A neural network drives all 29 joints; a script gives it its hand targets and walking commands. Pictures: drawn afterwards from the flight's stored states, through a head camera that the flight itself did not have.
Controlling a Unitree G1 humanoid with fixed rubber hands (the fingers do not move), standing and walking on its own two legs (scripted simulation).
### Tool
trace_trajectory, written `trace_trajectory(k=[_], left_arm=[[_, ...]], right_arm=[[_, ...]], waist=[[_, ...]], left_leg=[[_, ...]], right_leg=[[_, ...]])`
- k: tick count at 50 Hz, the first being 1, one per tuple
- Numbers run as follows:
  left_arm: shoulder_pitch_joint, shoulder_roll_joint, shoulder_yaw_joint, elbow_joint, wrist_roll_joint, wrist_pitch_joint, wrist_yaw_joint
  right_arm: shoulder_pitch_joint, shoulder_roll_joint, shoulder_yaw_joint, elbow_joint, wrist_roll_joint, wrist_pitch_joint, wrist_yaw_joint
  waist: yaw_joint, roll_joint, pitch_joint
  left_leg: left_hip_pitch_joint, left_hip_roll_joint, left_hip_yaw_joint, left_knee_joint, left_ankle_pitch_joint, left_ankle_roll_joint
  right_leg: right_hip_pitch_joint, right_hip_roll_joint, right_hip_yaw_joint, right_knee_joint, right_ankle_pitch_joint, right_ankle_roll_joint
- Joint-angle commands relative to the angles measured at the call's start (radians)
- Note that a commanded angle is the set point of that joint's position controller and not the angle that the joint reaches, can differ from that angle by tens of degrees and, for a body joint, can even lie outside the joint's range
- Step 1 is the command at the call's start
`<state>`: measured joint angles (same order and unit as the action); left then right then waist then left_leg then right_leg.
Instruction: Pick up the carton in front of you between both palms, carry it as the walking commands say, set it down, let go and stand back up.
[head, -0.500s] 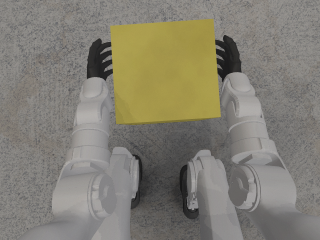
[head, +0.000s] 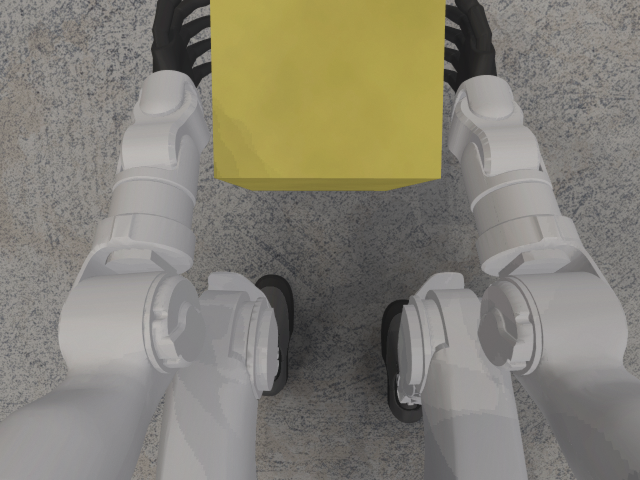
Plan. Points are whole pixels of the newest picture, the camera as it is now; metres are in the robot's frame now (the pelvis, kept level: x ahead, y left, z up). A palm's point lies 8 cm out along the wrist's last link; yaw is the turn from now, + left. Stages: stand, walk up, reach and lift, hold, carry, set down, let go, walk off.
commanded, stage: set down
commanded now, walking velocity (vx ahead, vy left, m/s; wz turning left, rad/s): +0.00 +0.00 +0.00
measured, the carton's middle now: (322, 103) +0.51 +0.03 -0.22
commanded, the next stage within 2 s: none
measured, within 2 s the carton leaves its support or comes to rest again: rests again in 0.98 s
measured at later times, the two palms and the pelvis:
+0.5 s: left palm (183, 86) +0.52 +0.18 -0.16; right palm (464, 91) +0.51 -0.13 -0.18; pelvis -0.01 +0.00 -0.02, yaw -1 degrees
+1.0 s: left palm (179, 92) +0.51 +0.19 -0.17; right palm (460, 90) +0.52 -0.12 -0.18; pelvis -0.01 +0.01 -0.02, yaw -1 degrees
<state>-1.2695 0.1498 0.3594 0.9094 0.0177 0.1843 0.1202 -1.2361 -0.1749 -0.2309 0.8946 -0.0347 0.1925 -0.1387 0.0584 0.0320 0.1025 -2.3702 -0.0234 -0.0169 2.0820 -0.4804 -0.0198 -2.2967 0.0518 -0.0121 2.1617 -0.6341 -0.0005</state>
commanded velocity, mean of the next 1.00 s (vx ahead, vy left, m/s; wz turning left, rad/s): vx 0.00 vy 0.00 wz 0.00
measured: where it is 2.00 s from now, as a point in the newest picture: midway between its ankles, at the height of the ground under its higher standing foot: (336, 367)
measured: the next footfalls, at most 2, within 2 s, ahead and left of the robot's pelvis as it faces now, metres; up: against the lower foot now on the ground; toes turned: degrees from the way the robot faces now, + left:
none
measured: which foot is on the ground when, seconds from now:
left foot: down 0.00-1.00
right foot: down 0.00-1.00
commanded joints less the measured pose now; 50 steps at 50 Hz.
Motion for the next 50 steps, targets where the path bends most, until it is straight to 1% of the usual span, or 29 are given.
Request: trace_trajectory(k=[1,5,6,7,8,10,12,17,24,29,36,41,44,46,47,48,49,50], left_arm=[[-0.395,-1.015,-0.397,-0.025,-0.092,-0.002,-0.282],[-0.401,-0.983,-0.376,-0.017,-0.089,-0.016,-0.279],[-0.418,-0.961,-0.362,-0.015,-0.087,-0.026,-0.274],[-0.420,-0.948,-0.353,-0.004,-0.073,-0.024,-0.274],[-0.413,-0.942,-0.349,-0.009,-0.075,-0.026,-0.273],[-0.419,-0.933,-0.351,-0.013,-0.091,-0.037,-0.268],[-0.431,-0.920,-0.340,0.002,-0.094,-0.043,-0.266],[-0.452,-0.884,-0.301,0.050,-0.086,-0.046,-0.275],[-0.454,-0.834,-0.261,0.115,-0.055,-0.054,-0.279],[-0.448,-0.783,-0.238,0.152,-0.041,-0.060,-0.272],[-0.445,-0.694,-0.206,0.191,-0.026,-0.062,-0.265],[-0.446,-0.636,-0.190,0.197,-0.023,-0.065,-0.261],[-0.437,-0.597,-0.180,0.205,-0.018,-0.071,-0.255],[-0.425,-0.541,-0.161,0.210,-0.015,-0.081,-0.242],[-0.409,-0.481,-0.143,0.217,-0.014,-0.089,-0.229],[-0.379,-0.385,-0.115,0.227,-0.015,-0.101,-0.209],[-0.323,-0.228,-0.075,0.240,-0.013,-0.116,-0.175],[-0.249,-0.021,-0.045,0.247,-0.018,-0.138,-0.125]], right_arm=[[-0.608,0.909,0.404,-0.171,0.088,-0.054,0.274],[-0.603,0.899,0.402,-0.153,0.096,-0.062,0.270],[-0.595,0.913,0.395,-0.144,0.101,-0.067,0.266],[-0.607,0.877,0.396,-0.123,0.097,-0.067,0.266],[-0.599,0.872,0.395,-0.118,0.096,-0.068,0.265],[-0.619,0.870,0.399,-0.128,0.109,-0.079,0.257],[-0.638,0.851,0.394,-0.118,0.111,-0.086,0.252],[-0.649,0.805,0.359,-0.078,0.086,-0.093,0.251],[-0.603,0.750,0.288,0.002,0.039,-0.093,0.264],[-0.569,0.690,0.243,0.051,0.006,-0.093,0.267],[-0.528,0.604,0.182,0.113,-0.036,-0.085,0.269],[-0.489,0.556,0.139,0.149,-0.064,-0.080,0.270],[-0.477,0.524,0.123,0.157,-0.077,-0.084,0.266],[-0.464,0.467,0.109,0.159,-0.083,-0.092,0.252],[-0.452,0.407,0.093,0.163,-0.084,-0.099,0.238],[-0.427,0.314,0.069,0.170,-0.084,-0.108,0.217],[-0.383,0.153,0.034,0.177,-0.084,-0.119,0.183],[-0.331,-0.065,0.006,0.175,-0.074,-0.136,0.133]], waist=[[-0.056,-0.108,-1.146],[-0.038,-0.102,-1.096],[-0.043,-0.114,-1.086],[-0.018,-0.090,-1.046],[-0.016,-0.098,-1.036],[-0.014,-0.107,-1.062],[-0.016,-0.112,-1.044],[-0.033,-0.123,-0.955],[-0.048,-0.090,-0.813],[-0.063,-0.071,-0.732],[-0.078,-0.058,-0.639],[-0.093,-0.054,-0.597],[-0.094,-0.055,-0.593],[-0.093,-0.056,-0.602],[-0.091,-0.057,-0.611],[-0.090,-0.059,-0.621],[-0.088,-0.061,-0.633],[-0.089,-0.063,-0.650]], left_leg=[[0.677,-0.099,0.062,-0.061,0.361,-0.005],[0.620,-0.096,0.069,-0.047,0.348,-0.006],[0.631,-0.096,0.068,-0.029,0.329,0.000],[0.593,-0.090,0.073,-0.043,0.316,-0.006],[0.575,-0.089,0.075,-0.047,0.314,-0.008],[0.591,-0.091,0.077,-0.040,0.320,-0.007],[0.590,-0.092,0.076,-0.034,0.304,-0.003],[0.552,-0.092,0.064,-0.032,0.244,0.003],[0.509,-0.095,0.057,-0.031,0.210,0.004],[0.505,-0.097,0.046,-0.038,0.186,0.006],[0.491,-0.096,0.032,-0.046,0.136,0.010],[0.483,-0.092,0.025,-0.044,0.115,0.009],[0.490,-0.089,0.025,-0.038,0.118,0.005],[0.503,-0.084,0.029,-0.032,0.120,-0.001],[0.514,-0.080,0.032,-0.029,0.120,-0.006],[0.532,-0.073,0.035,-0.026,0.121,-0.013],[0.555,-0.063,0.038,-0.023,0.120,-0.021],[0.579,-0.051,0.040,-0.022,0.119,-0.031]], right_leg=[[0.542,0.087,-0.025,-0.211,0.407,0.013],[0.533,0.087,-0.010,-0.199,0.414,0.012],[0.482,0.091,-0.009,-0.202,0.359,0.008],[0.494,0.084,0.002,-0.206,0.365,0.008],[0.518,0.086,0.001,-0.197,0.390,0.011],[0.529,0.089,-0.006,-0.186,0.398,0.015],[0.510,0.088,-0.009,-0.185,0.365,0.011],[0.450,0.081,-0.015,-0.184,0.294,0.003],[0.372,0.078,-0.009,-0.178,0.256,-0.004],[0.332,0.076,-0.010,-0.175,0.224,-0.008],[0.299,0.068,-0.009,-0.170,0.172,-0.017],[0.291,0.063,-0.005,-0.164,0.160,-0.023],[0.299,0.058,-0.005,-0.158,0.168,-0.019],[0.314,0.051,-0.006,-0.156,0.171,-0.013],[0.325,0.047,-0.006,-0.156,0.172,-0.008],[0.341,0.040,-0.007,-0.154,0.173,-0.002],[0.359,0.029,-0.007,-0.152,0.172,0.008],[0.382,0.015,-0.008,-0.152,0.170,0.019]])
